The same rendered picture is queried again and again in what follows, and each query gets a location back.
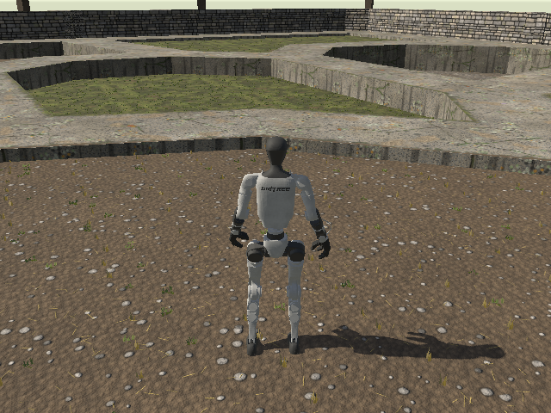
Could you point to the robot left hand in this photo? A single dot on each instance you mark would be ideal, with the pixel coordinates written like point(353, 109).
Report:
point(241, 235)

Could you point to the right robot thigh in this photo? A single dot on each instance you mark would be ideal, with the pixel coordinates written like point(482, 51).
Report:
point(296, 253)

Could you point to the robot right upper arm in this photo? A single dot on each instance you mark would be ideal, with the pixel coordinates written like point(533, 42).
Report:
point(302, 182)

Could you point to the robot right hand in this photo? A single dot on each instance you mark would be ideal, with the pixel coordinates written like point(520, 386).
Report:
point(325, 245)

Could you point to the robot left upper arm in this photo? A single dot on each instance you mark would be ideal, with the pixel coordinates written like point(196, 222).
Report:
point(244, 196)

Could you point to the left robot foot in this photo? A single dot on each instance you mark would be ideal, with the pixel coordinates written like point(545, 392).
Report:
point(251, 347)

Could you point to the robot right forearm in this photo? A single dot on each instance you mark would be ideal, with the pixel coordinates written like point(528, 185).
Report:
point(319, 229)

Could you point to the robot left forearm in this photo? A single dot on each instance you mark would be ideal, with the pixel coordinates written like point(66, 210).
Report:
point(236, 224)

